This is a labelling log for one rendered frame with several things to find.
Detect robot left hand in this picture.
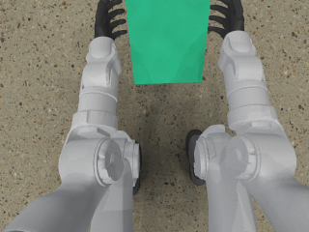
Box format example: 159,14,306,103
95,0,127,41

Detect robot right upper arm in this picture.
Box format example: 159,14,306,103
224,132,309,232

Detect left robot forearm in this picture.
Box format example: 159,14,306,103
58,36,123,173

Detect robot right hand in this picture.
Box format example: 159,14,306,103
208,0,244,40

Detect carton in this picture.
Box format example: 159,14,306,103
126,0,211,85

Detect robot left upper arm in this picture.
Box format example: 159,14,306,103
2,137,125,232

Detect robot right thigh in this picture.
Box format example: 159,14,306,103
195,132,259,232

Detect robot right foot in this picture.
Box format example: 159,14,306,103
185,130,206,186

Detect right robot forearm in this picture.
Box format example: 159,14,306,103
217,30,291,143

